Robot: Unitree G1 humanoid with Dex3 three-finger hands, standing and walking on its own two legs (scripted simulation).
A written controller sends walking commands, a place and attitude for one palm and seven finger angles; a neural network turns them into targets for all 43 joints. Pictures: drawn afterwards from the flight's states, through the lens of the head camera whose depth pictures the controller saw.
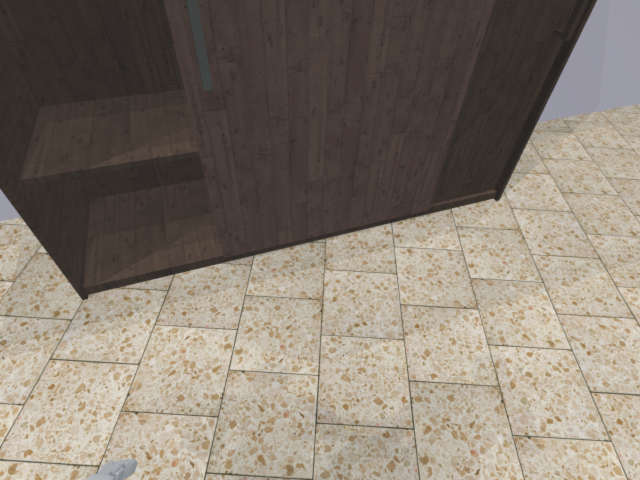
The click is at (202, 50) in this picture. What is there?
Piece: wardrobe's sliding door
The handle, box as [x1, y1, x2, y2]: [186, 0, 212, 89]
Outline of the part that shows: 186,0 202,85 204,89 211,89 212,86 197,1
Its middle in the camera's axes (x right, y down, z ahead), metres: -0.30 -0.48 +0.94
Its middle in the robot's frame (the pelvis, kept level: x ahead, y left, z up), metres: +1.02 +0.36 +0.11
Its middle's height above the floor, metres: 0.88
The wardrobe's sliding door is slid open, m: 0.51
